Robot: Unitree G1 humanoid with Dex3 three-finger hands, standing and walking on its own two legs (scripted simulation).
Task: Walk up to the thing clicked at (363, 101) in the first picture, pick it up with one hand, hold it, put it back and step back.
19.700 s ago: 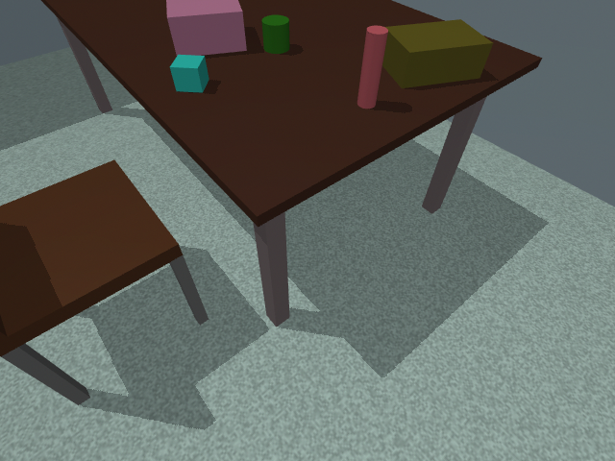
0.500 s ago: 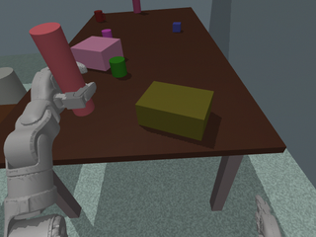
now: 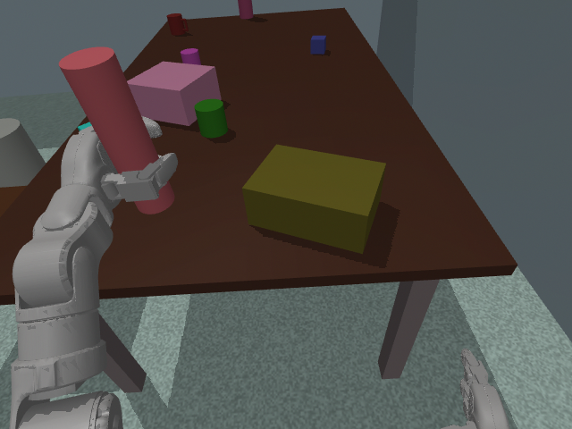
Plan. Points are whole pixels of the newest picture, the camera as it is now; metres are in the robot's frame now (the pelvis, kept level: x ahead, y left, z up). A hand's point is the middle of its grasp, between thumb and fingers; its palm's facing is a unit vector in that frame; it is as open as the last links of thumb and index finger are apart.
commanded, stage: hold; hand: left
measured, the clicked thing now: (127, 141) +0.35 +0.17 +0.28
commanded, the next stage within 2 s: crouch in 0.48 s
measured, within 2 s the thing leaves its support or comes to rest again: neither
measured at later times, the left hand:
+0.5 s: hand (146, 156) +0.35 +0.16 +0.26, palm faces +0.13 -0.99 +0.02, open 7.0 cm
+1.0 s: hand (159, 174) +0.40 +0.18 +0.20, palm faces +0.17 -0.98 +0.02, open 6.9 cm
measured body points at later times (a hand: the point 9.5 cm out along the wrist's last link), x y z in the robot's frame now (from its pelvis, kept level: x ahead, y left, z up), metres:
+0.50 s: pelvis +0.00 +0.00 +0.00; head -0.04 -0.03 +0.45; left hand +0.34 +0.21 +0.26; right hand +0.17 -0.26 -0.07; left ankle +0.01 +0.12 -0.73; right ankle +0.02 -0.14 -0.73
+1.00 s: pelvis -0.01 -0.01 +0.00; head -0.02 -0.02 +0.45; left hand +0.39 +0.23 +0.20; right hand +0.15 -0.26 -0.08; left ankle +0.01 +0.12 -0.73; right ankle +0.02 -0.14 -0.73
